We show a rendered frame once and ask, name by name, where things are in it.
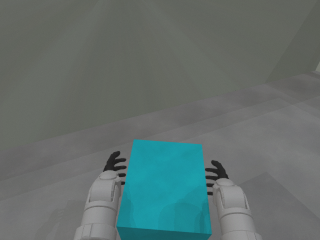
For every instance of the carton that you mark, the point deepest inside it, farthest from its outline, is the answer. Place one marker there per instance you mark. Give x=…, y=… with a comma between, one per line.
x=165, y=193

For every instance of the right robot hand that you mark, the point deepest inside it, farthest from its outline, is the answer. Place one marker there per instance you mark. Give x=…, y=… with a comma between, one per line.
x=220, y=171

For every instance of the left robot hand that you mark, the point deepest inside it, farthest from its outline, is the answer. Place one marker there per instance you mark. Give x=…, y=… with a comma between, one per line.
x=112, y=161

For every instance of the right robot forearm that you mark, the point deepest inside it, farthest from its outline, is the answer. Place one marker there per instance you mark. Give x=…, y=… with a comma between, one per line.
x=234, y=213

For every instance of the left robot forearm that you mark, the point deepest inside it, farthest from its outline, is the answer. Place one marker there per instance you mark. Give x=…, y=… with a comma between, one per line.
x=101, y=208

